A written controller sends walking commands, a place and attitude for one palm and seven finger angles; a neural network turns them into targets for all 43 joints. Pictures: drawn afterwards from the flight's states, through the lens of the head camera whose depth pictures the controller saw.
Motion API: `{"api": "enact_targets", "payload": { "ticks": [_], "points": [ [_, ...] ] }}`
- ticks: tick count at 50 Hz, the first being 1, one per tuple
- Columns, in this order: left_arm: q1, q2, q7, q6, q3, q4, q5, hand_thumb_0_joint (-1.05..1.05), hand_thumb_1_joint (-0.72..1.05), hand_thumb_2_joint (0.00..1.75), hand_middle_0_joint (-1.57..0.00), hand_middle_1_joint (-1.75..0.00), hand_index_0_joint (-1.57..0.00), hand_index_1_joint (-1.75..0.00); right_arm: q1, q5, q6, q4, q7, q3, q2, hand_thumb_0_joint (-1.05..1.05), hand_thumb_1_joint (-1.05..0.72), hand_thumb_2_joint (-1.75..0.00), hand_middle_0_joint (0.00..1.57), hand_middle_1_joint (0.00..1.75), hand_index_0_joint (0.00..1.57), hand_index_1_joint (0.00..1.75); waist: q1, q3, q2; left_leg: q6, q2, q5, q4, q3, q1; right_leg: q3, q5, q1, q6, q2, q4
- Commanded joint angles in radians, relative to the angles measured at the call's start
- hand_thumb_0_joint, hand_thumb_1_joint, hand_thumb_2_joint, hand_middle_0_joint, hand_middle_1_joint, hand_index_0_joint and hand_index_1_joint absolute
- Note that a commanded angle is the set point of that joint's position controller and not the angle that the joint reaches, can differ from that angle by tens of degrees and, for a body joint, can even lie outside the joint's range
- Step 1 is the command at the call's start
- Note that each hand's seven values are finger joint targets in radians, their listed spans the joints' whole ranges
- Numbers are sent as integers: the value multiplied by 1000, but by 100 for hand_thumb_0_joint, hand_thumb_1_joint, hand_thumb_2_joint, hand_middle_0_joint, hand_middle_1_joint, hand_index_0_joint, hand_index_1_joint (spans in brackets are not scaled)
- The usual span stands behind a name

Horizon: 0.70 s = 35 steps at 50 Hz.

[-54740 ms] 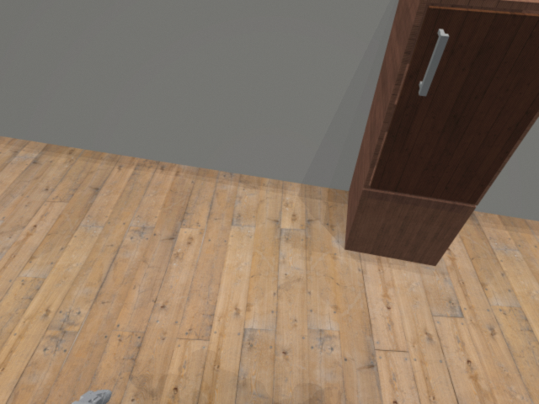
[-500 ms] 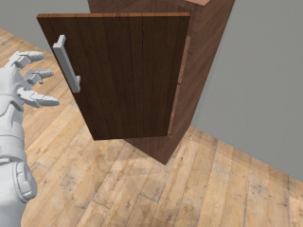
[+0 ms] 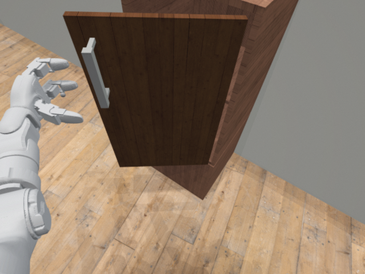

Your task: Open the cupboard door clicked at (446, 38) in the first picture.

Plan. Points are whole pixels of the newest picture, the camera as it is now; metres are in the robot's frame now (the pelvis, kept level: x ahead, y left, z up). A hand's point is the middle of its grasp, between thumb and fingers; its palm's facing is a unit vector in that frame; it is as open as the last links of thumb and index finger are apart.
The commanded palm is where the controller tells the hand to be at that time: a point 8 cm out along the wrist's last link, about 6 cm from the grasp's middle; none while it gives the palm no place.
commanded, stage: slide the fingers in behind the handle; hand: left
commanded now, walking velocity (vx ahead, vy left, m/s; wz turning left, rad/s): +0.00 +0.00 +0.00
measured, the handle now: (98, 75) +0.52 +0.19 +0.14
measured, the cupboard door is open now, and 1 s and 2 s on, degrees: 38 38 38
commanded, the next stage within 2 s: close the thumb around the handle in 1.70 s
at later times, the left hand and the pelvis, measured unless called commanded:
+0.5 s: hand (77, 93) +0.46 +0.22 +0.14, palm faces +0.05 -1.00 +0.03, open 14.0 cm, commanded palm +0.43 +0.27 +0.14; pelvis +0.00 +0.01 +0.00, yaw +0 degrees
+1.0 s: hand (91, 94) +0.45 +0.19 +0.14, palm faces +0.07 -1.00 +0.02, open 14.0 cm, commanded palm +0.43 +0.24 +0.14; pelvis -0.01 -0.01 +0.00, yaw +0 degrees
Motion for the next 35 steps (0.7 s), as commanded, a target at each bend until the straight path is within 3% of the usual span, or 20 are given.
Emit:
{"api": "enact_targets", "payload": {
  "ticks": [1, 3, 4, 5, 7, 8, 11, 12, 14, 16, 17, 18, 19, 24, 26, 29, 30, 33, 34, 35],
  "points": [
    [-443, 286, 14, -90, 49, -282, -30, 0, -50, 30, -30, -120, -30, -120, 88, -4, -30, -80, -12, -66, -170, 0, -90, -90, 20, 30, 20, 30, 3, -381, 115, -44, 53, 431, -51, -100, 307, 43, 309, 81, 9, -24, -36],
    [-466, 224, 14, -99, 6, -326, -43, 0, -50, 30, -30, -120, -30, -120, 92, -6, -30, -77, -10, -70, -167, 0, -90, -90, 20, 30, 20, 30, -10, -402, 131, -56, 62, 506, -41, -110, 362, 34, 312, 56, 9, -20, -32],
    [-454, 247, 16, -98, 31, -331, -42, 0, -50, 30, -30, -120, -30, -120, 91, -8, -32, -69, -7, -71, -171, 0, -90, -90, 20, 30, 20, 30, 1, -402, 138, -64, 66, 525, -43, -120, 376, 32, 307, 47, 8, -15, -33],
    [-416, 263, 18, -89, 52, -309, -43, 0, -50, 30, -30, -120, -30, -120, 95, -9, -30, -68, -8, -72, -173, 0, -90, -90, 20, 30, 20, 30, 6, -392, 106, -63, 67, 530, -45, -119, 363, 33, 311, 57, 10, -15, -36],
    [-395, 231, 19, -67, 34, -290, -47, 0, -50, 30, -30, -120, -30, -120, 96, -5, -26, -66, -7, -73, -171, 0, -90, -90, 20, 30, 20, 30, 4, -351, 79, -62, 67, 510, -57, -115, 332, 27, 302, 57, 11, -15, -43],
    [-409, 172, 17, -54, -17, -287, -51, 0, -50, 30, -30, -120, -30, -120, 95, -4, -25, -69, -7, -72, -169, 0, -90, -90, 20, 30, 20, 30, -10, -328, 88, -62, 68, 518, -57, -116, 338, 21, 292, 35, 10, -17, -46],
    [-387, 193, 36, -22, 4, -259, -35, 0, -50, 30, -30, -120, -30, -120, 99, -6, -22, -64, -3, -74, -172, 0, -90, -90, 20, 30, 20, 30, 1, -283, 93, -66, 69, 473, -69, -121, 315, 20, 254, 11, 8, -17, -52],
    [-423, 168, 44, -26, -21, -292, -32, 0, -50, 30, -30, -120, -30, -120, 99, -8, -23, -66, -2, -73, -171, 0, -90, -90, 20, 30, 20, 30, -9, -292, 92, -71, 71, 479, -73, -129, 329, 15, 248, 5, 8, -17, -49],
    [-428, 152, 62, -35, -24, -341, -30, 0, -50, 30, -30, -120, -30, -120, 98, -11, -26, -67, 3, -77, -167, 0, -90, -90, 20, 30, 20, 30, -2, -325, 125, -81, 76, 535, -63, -137, 373, 15, 251, -3, 6, -15, -42],
    [-419, 173, 82, -49, 6, -364, -29, 0, -50, 30, -30, -120, -30, -120, 102, -16, -29, -67, 8, -79, -167, 0, -90, -90, 20, 30, 20, 30, 7, -355, 105, -88, 80, 547, -62, -144, 389, 16, 248, 7, 6, -11, -39],
    [-421, 152, 91, -54, -3, -369, -32, 0, -50, 30, -30, -120, -30, -120, 100, -15, -31, -67, 9, -78, -165, 0, -90, -90, 20, 30, 20, 30, 5, -357, 104, -89, 81, 549, -63, -145, 394, 16, 246, 6, 7, -11, -40],
    [-447, 125, 96, -59, -30, -377, -35, 0, -50, 30, -30, -120, -30, -120, 103, -16, -30, -61, 11, -79, -165, 0, -90, -90, 20, 30, 20, 30, -9, -351, 82, -86, 82, 548, -59, -144, 395, 14, 248, 3, 7, -11, -41],
    [-435, 145, 103, -59, -4, -366, -31, 0, -50, 30, -30, -120, -30, -120, 101, -17, -32, -57, 11, -82, -166, 0, -90, -90, 20, 30, 20, 30, -1, -353, 68, -83, 81, 539, -58, -140, 384, 18, 251, 10, 9, -10, -40],
    [-438, 126, 125, -48, -22, -319, -7, 0, -50, 30, -30, -120, -30, -120, 92, -16, -32, -54, 13, -76, -161, 0, -90, -90, 20, 30, 20, 30, -3, -318, 93, -75, 70, 463, -64, -126, 345, 22, 235, 11, 7, -17, -42],
    [-438, 155, 134, -51, 1, -323, 1, 0, -50, 30, -30, -120, -30, -120, 90, -17, -34, -56, 13, -75, -160, 0, -90, -90, 20, 30, 20, 30, 6, -327, 83, -70, 64, 445, -66, -117, 325, 25, 249, 40, 6, -17, -39],
    [-467, 96, 137, -64, -49, -358, -6, 0, -50, 30, -30, -120, -30, -120, 74, -14, -39, -65, 12, -72, -152, 0, -90, -90, 20, 30, 20, 30, -6, -330, 97, -65, 61, 431, -62, -114, 335, 26, 255, 40, 6, -17, -40],
    [-449, 108, 138, -66, -30, -347, -8, 0, -50, 30, -30, -120, -30, -120, 75, -14, -41, -62, 13, -74, -153, 0, -90, -90, 20, 30, 20, 30, 4, -328, 92, -64, 60, 424, -62, -112, 329, 29, 258, 48, 5, -17, -41],
    [-446, 85, 135, -64, -48, -323, -20, 0, -50, 30, -30, -120, -30, -120, 76, -12, -41, -62, 9, -72, -156, 0, -90, -90, 20, 30, 20, 30, -10, -305, 27, -49, 57, 382, -66, -104, 294, 28, 261, 68, 7, -18, -45],
    [-423, 101, 134, -57, -27, -300, -21, 0, -50, 30, -30, -120, -30, -120, 69, -10, -42, -63, 8, -73, -156, 0, -90, -90, 20, 30, 20, 30, 2, -293, 33, -43, 52, 352, -68, -95, 271, 34, 260, 75, 7, -19, -47],
    [-451, 88, 131, -50, -47, -289, -21, 0, -50, 30, -30, -120, -30, -120, 69, -9, -43, -62, 6, -68, -155, 0, -90, -90, 20, 30, 20, 30, -12, -279, 13, -37, 48, 321, -72, -91, 247, 36, 257, 82, 10, -22, -50]
  ]
}}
